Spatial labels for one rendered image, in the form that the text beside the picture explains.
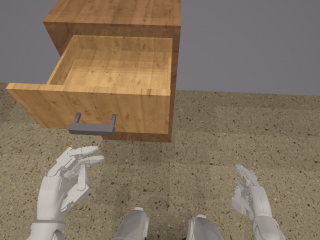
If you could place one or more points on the robot thigh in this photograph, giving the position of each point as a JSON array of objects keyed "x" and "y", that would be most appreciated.
[
  {"x": 202, "y": 229},
  {"x": 134, "y": 226}
]

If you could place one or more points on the right robot forearm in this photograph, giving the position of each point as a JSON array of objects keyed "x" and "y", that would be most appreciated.
[{"x": 266, "y": 228}]

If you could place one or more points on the right robot hand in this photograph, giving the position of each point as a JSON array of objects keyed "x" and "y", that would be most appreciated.
[{"x": 255, "y": 202}]

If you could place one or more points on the left robot thigh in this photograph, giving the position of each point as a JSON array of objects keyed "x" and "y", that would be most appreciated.
[{"x": 134, "y": 226}]

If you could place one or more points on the right robot thigh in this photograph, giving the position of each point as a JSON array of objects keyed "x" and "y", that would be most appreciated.
[{"x": 202, "y": 229}]

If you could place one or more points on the left robot hand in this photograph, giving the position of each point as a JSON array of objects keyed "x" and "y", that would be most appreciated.
[{"x": 55, "y": 185}]

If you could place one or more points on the handle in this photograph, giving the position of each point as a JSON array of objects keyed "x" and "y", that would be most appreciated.
[{"x": 77, "y": 128}]

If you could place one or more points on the left robot forearm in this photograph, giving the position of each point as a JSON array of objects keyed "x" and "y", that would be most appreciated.
[{"x": 47, "y": 230}]

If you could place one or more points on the cabinet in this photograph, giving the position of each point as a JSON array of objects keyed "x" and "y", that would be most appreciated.
[{"x": 120, "y": 18}]

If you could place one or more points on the drawer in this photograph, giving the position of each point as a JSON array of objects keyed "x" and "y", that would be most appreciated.
[{"x": 98, "y": 76}]

